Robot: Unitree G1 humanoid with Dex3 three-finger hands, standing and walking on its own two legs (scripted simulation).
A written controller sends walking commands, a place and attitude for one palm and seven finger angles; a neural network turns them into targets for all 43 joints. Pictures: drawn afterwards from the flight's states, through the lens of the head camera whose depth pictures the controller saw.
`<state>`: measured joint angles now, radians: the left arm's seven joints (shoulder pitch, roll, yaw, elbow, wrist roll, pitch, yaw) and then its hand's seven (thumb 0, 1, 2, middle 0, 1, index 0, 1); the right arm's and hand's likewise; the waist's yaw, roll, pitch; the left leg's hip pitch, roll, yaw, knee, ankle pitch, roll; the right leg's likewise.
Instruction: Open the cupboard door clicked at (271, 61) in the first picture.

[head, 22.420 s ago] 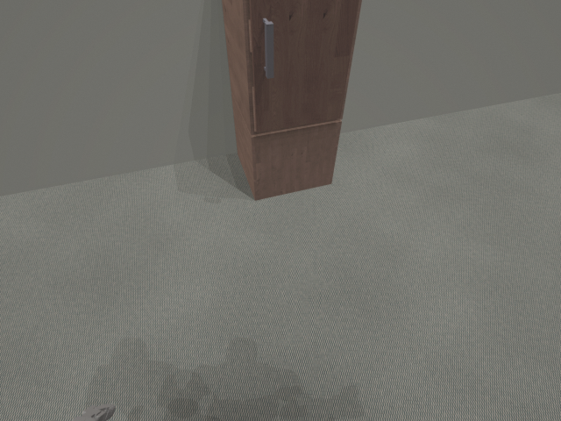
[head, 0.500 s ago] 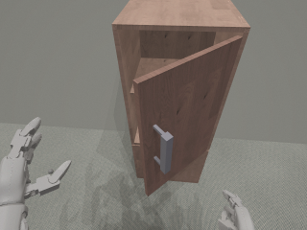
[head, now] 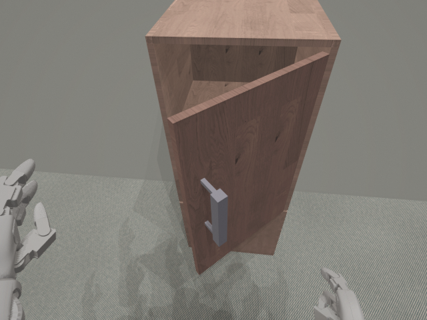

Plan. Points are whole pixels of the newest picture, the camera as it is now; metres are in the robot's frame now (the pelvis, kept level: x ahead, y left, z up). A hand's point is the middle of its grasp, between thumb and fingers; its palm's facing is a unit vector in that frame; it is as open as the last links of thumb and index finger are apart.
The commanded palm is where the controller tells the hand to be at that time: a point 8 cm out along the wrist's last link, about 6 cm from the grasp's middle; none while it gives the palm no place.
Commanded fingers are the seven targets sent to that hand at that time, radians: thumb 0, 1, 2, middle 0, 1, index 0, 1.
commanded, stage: draw the hand back to the body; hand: left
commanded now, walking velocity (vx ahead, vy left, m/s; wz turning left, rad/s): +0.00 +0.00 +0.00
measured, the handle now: (213, 213) +0.34 +0.05 +0.00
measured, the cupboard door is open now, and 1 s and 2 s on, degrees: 44 44 44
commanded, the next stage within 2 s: step back with the hand held close in 0.04 s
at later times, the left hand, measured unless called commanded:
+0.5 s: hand (46, 245) +0.17 +0.26 +0.14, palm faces +0.31 -0.80 -0.51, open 7.4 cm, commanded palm +0.11 +0.31 +0.17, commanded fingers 0.00 0.90 0.90 -0.20 -0.30 -0.20 -0.30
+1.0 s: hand out of the picture +0.00 +0.32 +0.16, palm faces +0.55 -0.70 -0.45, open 7.4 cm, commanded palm -0.04 +0.35 +0.17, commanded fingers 0.00 0.90 0.90 -0.20 -0.30 -0.20 -0.30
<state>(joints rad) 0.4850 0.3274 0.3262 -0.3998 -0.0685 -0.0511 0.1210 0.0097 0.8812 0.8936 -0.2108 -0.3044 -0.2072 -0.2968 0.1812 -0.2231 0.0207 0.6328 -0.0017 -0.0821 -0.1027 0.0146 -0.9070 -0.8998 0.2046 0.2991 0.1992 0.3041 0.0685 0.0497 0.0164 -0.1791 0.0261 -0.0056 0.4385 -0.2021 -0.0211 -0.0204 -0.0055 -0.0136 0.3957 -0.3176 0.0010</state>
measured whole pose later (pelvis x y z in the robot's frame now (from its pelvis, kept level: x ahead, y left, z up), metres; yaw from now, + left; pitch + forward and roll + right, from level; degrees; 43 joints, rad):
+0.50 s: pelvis -0.03 +0.01 +0.00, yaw +0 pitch +0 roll -1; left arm 0.60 0.42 0.39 -0.54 -0.07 -0.09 0.11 0.01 0.89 0.90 -0.21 -0.30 -0.21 -0.30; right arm 0.14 -0.24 -0.02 0.55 0.02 0.06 -0.09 0.01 -0.91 -0.90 0.20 0.30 0.20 0.30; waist 0.01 0.03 0.07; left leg -0.31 0.04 0.00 0.48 -0.17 -0.01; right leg -0.15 0.01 -0.02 0.43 -0.28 0.01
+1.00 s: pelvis -0.15 +0.04 -0.02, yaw +7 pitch -2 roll -3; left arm 0.62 0.40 0.44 -0.61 -0.04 -0.19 0.17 0.01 0.89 0.90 -0.21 -0.31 -0.21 -0.30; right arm 0.22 -0.22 -0.01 0.63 0.00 -0.03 -0.08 0.01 -0.91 -0.90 0.21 0.30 0.20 0.30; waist 0.03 0.02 0.03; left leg -0.45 0.00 -0.01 0.73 -0.35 -0.02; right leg -0.34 0.02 0.01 0.58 -0.22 0.03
